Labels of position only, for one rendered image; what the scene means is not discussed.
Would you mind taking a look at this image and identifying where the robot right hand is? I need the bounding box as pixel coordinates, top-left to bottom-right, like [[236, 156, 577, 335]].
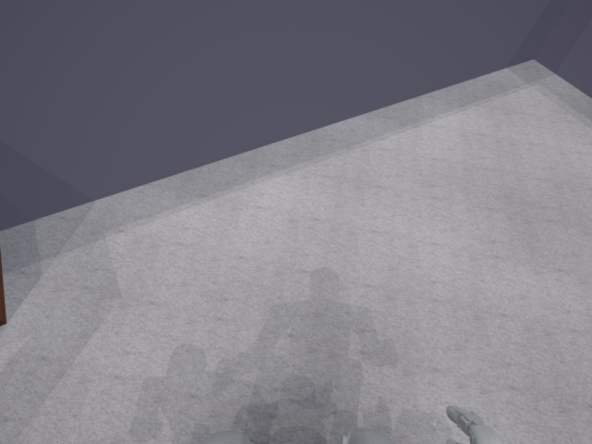
[[446, 406, 502, 444]]

